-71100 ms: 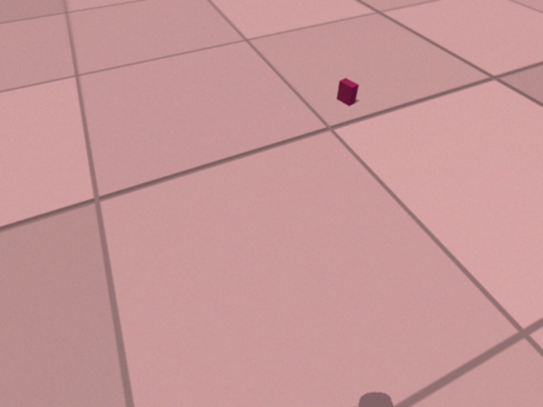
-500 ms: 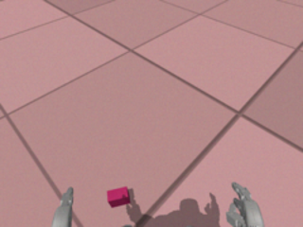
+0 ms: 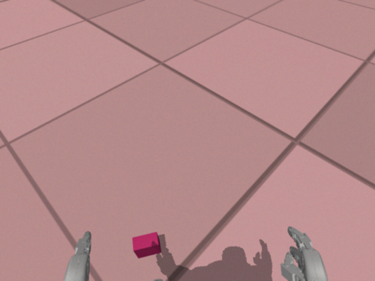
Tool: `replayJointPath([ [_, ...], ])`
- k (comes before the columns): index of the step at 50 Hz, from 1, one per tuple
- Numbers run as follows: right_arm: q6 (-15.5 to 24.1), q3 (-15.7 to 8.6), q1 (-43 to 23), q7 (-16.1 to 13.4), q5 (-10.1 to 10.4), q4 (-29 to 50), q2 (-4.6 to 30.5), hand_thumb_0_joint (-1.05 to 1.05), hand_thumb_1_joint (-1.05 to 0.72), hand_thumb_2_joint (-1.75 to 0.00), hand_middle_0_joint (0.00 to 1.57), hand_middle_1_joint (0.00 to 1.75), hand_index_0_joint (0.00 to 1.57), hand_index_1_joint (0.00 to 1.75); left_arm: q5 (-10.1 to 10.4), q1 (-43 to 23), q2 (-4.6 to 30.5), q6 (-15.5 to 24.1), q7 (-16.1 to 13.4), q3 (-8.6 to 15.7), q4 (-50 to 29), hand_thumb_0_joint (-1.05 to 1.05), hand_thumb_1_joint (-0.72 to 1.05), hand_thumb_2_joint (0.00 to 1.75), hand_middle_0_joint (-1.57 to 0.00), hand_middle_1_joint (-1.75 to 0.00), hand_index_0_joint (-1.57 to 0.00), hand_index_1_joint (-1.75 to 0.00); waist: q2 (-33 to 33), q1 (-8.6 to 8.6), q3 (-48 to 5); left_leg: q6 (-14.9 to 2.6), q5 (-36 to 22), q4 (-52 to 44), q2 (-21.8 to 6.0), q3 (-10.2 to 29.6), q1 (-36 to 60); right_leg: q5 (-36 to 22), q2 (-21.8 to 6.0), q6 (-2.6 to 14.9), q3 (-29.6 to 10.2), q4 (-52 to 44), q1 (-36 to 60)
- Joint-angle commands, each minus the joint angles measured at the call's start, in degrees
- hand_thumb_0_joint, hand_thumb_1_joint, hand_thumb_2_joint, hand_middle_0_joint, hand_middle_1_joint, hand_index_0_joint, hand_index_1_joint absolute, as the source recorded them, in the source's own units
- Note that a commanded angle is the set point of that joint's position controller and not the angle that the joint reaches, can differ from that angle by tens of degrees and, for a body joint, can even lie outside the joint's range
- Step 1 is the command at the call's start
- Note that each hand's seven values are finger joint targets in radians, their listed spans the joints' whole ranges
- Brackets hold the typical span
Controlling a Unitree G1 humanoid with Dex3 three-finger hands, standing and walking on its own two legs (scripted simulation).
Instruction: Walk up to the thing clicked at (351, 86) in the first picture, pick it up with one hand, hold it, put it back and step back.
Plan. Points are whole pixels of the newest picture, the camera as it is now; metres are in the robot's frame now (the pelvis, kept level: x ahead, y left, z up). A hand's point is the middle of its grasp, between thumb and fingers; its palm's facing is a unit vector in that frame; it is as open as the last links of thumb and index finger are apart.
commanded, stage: home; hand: left
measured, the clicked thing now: (147, 245) +0.39 +0.20 -0.66
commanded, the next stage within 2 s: stand in 0.04 s
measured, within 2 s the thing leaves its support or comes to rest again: neither
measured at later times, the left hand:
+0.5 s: hand (110, 275) +0.16 +0.18 -0.06, palm faces +0.11 -0.96 -0.27, open 11.8 cm
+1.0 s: hand out of the picture +0.07 +0.25 -0.11, palm faces -0.02 -0.94 -0.33, open 7.4 cm
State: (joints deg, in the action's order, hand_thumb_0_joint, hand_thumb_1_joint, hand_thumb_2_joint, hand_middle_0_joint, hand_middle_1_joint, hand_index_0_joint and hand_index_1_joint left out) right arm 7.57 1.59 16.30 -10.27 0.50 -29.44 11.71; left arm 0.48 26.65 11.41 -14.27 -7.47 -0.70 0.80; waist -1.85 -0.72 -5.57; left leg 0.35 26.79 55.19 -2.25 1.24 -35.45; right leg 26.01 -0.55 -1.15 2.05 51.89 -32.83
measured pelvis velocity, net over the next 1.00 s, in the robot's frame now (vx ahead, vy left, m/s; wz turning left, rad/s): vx -0.01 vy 0.01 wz -0.02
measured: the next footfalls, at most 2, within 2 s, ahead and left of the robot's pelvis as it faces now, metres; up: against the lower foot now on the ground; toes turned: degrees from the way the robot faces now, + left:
none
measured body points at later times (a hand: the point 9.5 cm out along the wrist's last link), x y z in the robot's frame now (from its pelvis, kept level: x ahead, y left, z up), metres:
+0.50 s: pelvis +0.00 +0.00 +0.00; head +0.02 +0.00 +0.45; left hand +0.15 +0.23 -0.04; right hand +0.16 -0.24 -0.07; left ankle +0.01 +0.12 -0.69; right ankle +0.00 -0.14 -0.69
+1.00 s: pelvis -0.01 +0.01 +0.04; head -0.01 +0.01 +0.49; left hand +0.07 +0.30 -0.09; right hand +0.06 -0.28 -0.09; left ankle +0.01 +0.12 -0.69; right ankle +0.00 -0.14 -0.69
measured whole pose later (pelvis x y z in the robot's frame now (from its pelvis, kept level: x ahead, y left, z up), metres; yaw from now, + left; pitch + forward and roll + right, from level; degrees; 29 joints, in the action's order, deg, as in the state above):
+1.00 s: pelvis -0.01 +0.01 +0.04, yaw -1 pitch -3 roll +0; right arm 0.0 -1.5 11.2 -0.8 -2.3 -56.7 17.2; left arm -1.4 12.4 18.3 -0.2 -1.1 0.4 54.5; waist 0.2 0.8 2.6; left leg -0.8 16.2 32.6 -0.1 -1.9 -13.6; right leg 16.3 -2.5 -2.0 -0.5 32.3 -13.1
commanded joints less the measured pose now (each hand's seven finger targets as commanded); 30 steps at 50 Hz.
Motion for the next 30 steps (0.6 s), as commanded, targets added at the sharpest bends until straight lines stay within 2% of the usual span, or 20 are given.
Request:
replayJointPath([
  [1, 3.56, -3.02, -3.73, -0.43, -0.23, 8.63, 7.09, 0.00, -0.90, -0.90, 0.20, 0.30, 0.20, 0.30, -0.68, -1.96, 4.81, 3.14, -0.81, 2.82, -10.37, 0.00, -0.61, 0.01, -0.04, -0.04, -0.04, -0.04, -0.21, -0.28, -4.08, -0.38, -8.94, -10.46, 1.20, -0.26, 4.50, -8.07, 1.81, 1.51, 1.90, -8.05, 1.14],
  [3, 3.51, -3.06, -3.33, -0.47, -0.35, 8.60, 6.96, 0.00, -0.90, -0.90, 0.20, 0.30, 0.20, 0.30, -0.72, -1.42, 5.62, 3.27, -0.85, 3.48, -11.54, 0.00, -0.61, 0.01, -0.04, -0.04, -0.04, -0.04, -0.95, 0.01, -6.16, -0.30, -11.11, -10.05, 1.30, -0.25, 5.28, -9.83, 1.77, 1.62, 1.85, -7.82, 1.85],
  [4, 3.50, -2.64, -4.10, -0.36, -0.20, 9.17, 6.66, 0.00, -0.90, -0.90, 0.20, 0.30, 0.20, 0.30, -0.54, -2.29, 6.18, 3.38, -0.87, 3.70, -12.36, 0.00, -0.61, 0.01, -0.04, -0.04, -0.04, -0.04, -1.01, 0.15, -5.04, -0.35, -10.53, -10.16, 1.38, -0.21, 4.62, -9.23, 1.72, 1.56, 1.94, -7.97, 1.46],
  [5, 3.59, -3.04, -3.42, -0.37, -0.22, 8.97, 6.94, 0.00, -0.90, -0.90, 0.20, 0.30, 0.20, 0.30, -0.69, -0.74, 5.03, 3.06, -0.78, 2.93, -10.38, 0.00, -0.61, 0.02, -0.04, -0.04, -0.04, -0.04, 0.73, -0.35, -5.50, -0.47, -10.92, -9.69, 1.35, -0.39, 4.97, -9.76, 1.72, 1.42, 1.84, -8.17, 1.70],
  [7, 3.65, -3.04, -3.58, -0.44, -0.26, 8.80, 7.04, 0.00, -0.90, -0.90, 0.20, 0.30, 0.20, 0.30, -0.64, -2.09, 5.33, 3.14, -0.88, 3.25, -11.24, 0.00, -0.61, 0.02, -0.04, -0.04, -0.04, -0.04, -0.46, -0.15, -5.73, -0.36, -11.40, -9.78, 1.32, -0.44, 5.11, -10.23, 1.69, 1.50, 1.73, -7.82, 1.85],
  [8, 3.59, -3.02, -3.21, -0.42, -0.41, 8.50, 6.90, 0.00, -0.90, -0.90, 0.20, 0.30, 0.20, 0.30, -0.74, -1.26, 5.08, 3.15, -0.73, 3.14, -10.70, 0.00, -0.53, 0.10, -0.12, -0.12, -0.12, -0.12, -0.47, -0.27, -7.16, -0.27, -12.91, -9.51, 1.29, -0.30, 5.67, -11.32, 1.79, 1.64, 1.84, -7.31, 2.50],
  [9, 3.46, -3.07, -3.62, -0.39, -0.23, 8.59, 7.03, 0.00, -0.90, -0.90, 0.20, 0.30, 0.20, 0.30, -0.62, -2.03, 6.00, 3.22, -0.91, 3.69, -11.32, 0.00, -0.45, 0.18, -0.20, -0.20, -0.20, -0.20, -0.96, 0.13, -5.41, -0.28, -11.77, -9.94, 1.30, -0.21, 4.85, -10.26, 1.73, 1.59, 1.96, -7.56, 1.73],
  [10, 3.49, -3.18, -3.24, -0.49, -0.33, 8.75, 6.95, 0.00, -0.90, -0.90, 0.20, 0.30, 0.20, 0.30, -0.81, -0.23, 5.23, 2.95, -0.91, 3.43, -9.81, 0.00, -0.37, 0.26, -0.20, -0.28, -0.20, -0.28, 0.62, -0.16, -6.82, -0.39, -13.43, -9.17, 1.35, -0.37, 5.31, -12.03, 1.70, 1.48, 1.85, -7.61, 2.75],
  [13, 3.43, -2.78, -3.73, -0.49, -0.29, 8.69, 6.80, 0.00, -0.90, -0.90, 0.20, 0.30, 0.20, 0.30, -0.61, -2.60, 5.33, 3.30, -0.74, 2.94, -10.63, 0.00, -0.13, 0.50, -0.20, -0.30, -0.20, -0.30, 1.80, -0.78, -4.46, -0.74, -10.68, -9.06, 1.55, -0.89, 4.45, -10.05, 1.37, 1.15, 1.31, -8.95, 1.48],
  [16, 3.57, -2.64, -4.08, -0.42, -0.21, 8.89, 6.59, 0.00, -0.90, -0.90, 0.20, 0.30, 0.20, 0.30, -0.65, -2.72, 5.72, 3.36, -0.89, 3.31, -11.69, 0.00, 0.11, 0.74, -0.20, -0.30, -0.20, -0.30, -0.30, 0.12, -4.24, -0.54, -9.89, -9.73, 1.56, -0.93, 4.47, -8.98, 1.36, 1.40, 1.45, -8.82, 1.16],
  [18, 3.56, -2.95, -3.74, -0.63, -0.26, 8.84, 6.93, 0.00, -0.90, -0.90, 0.20, 0.30, 0.20, 0.30, -0.74, -1.62, 5.37, 3.11, -0.75, 2.96, -10.87, 0.00, 0.27, 0.90, -0.20, -0.30, -0.20, -0.30, 0.80, -0.39, -4.79, -0.60, -10.44, -9.66, 1.48, -0.81, 4.97, -9.54, 1.55, 1.29, 1.69, -8.64, 1.12],
  [19, 3.66, -3.07, -3.47, -0.60, -0.34, 8.65, 6.97, 0.00, -0.90, -0.90, 0.20, 0.30, 0.20, 0.30, -0.78, -0.75, 4.60, 2.95, -0.73, 2.68, -9.85, 0.00, 0.35, 0.90, -0.20, -0.30, -0.20, -0.30, 0.95, -0.56, -5.88, -0.59, -11.07, -9.47, 1.40, -0.73, 5.37, -10.29, 1.51, 1.38, 1.61, -8.41, 1.95],
  [20, 3.56, -2.90, -3.65, -0.53, -0.30, 8.76, 6.91, 0.00, -0.90, -0.90, 0.20, 0.30, 0.20, 0.30, -0.63, -2.51, 6.15, 3.32, -0.78, 3.84, -12.25, 0.00, 0.43, 0.90, -0.20, -0.30, -0.20, -0.30, -0.63, -0.06, -6.07, -0.50, -11.29, -9.70, 1.43, -0.49, 5.09, -10.21, 1.51, 1.55, 1.65, -8.08, 1.94],
  [22, 3.52, -2.95, -3.76, -0.47, -0.27, 8.39, 6.99, 0.00, -0.90, -0.90, 0.20, 0.30, 0.20, 0.30, -0.68, -1.52, 5.34, 3.24, -0.78, 3.23, -10.07, 0.00, 0.59, 0.90, -0.20, -0.30, -0.20, -0.30, -0.03, 0.09, -4.25, -0.44, -9.52, -10.36, 1.28, -0.41, 4.40, -8.38, 1.65, 1.56, 1.84, -8.11, 1.31],
  [23, 3.56, -2.60, -4.26, -0.43, -0.24, 9.16, 6.57, 0.00, -0.90, -0.90, 0.20, 0.30, 0.20, 0.30, -0.60, -2.24, 6.11, 3.57, -0.87, 3.75, -12.48, 0.00, 0.67, 0.90, -0.20, -0.30, -0.20, -0.30, -0.70, 0.32, -4.60, -0.43, -9.69, -10.15, 1.40, -0.46, 4.47, -8.48, 1.54, 1.54, 1.77, -8.41, 1.36],
  [24, 3.60, -3.08, -3.75, -0.60, -0.29, 8.78, 7.11, 0.00, -0.90, -0.90, 0.20, 0.30, 0.20, 0.30, -0.76, -0.78, 5.20, 3.09, -0.85, 3.53, -8.77, 0.00, 0.75, 0.90, -0.20, -0.30, -0.20, -0.30, 0.62, -0.28, -4.72, -0.50, -8.78, -10.26, 1.35, -0.51, 4.43, -7.82, 1.73, 1.43, 1.80, -8.45, 1.03],
  [25, -0.86, -5.58, -7.37, 2.81, -6.64, -3.46, 15.22, 0.00, -0.90, -0.90, 0.20, 0.30, 0.20, 0.30, -5.61, -10.67, 14.00, 9.18, 2.01, 5.57, 11.33, 0.00, 0.83, 0.90, -0.20, -0.30, -0.20, -0.30, 4.43, 1.57, 3.31, -2.57, -14.22, -12.12, -1.01, 2.56, 5.93, -11.93, -3.25, 5.74, -5.35, -11.28, 8.49],
  [26, -2.42, -5.87, -6.33, 4.86, -6.76, -5.68, 14.52, 0.00, -0.90, -0.90, 0.20, 0.30, 0.20, 0.30, -6.36, -9.13, 14.45, 11.63, 3.49, 5.98, 15.04, 0.00, 0.90, 0.90, -0.20, -0.30, -0.20, -0.30, 6.41, 1.30, -1.42, -3.53, -16.32, -10.74, -0.94, 1.03, 9.53, -16.05, -4.13, 6.86, -6.50, -11.00, 10.32],
  [27, -3.08, -5.83, -5.85, 5.66, -6.67, -5.90, 14.08, 0.00, -0.90, -0.90, 0.20, 0.30, 0.20, 0.30, -6.13, -9.85, 14.60, 13.06, 4.10, 6.03, 16.88, 0.00, 0.90, 0.90, -0.20, -0.30, -0.20, -0.30, 5.90, 0.78, -2.91, -3.96, -18.67, -10.57, -0.81, 0.69, 11.38, -19.20, -4.28, 7.06, -7.06, -10.29, 10.96],
  [30, -3.78, -5.72, -5.94, 8.07, -4.08, -7.82, 13.29, 0.00, -0.90, -0.90, 0.20, 0.30, 0.20, 0.30, -4.03, -12.63, 14.64, 15.36, 5.53, 4.95, 22.30, 0.00, 0.90, 0.90, -0.20, -0.30, -0.20, -0.30, 2.52, 0.91, -1.35, -4.04, -15.01, -15.00, -0.32, 2.01, 13.27, -15.31, -4.56, 6.04, -7.33, -12.17, 11.30],
])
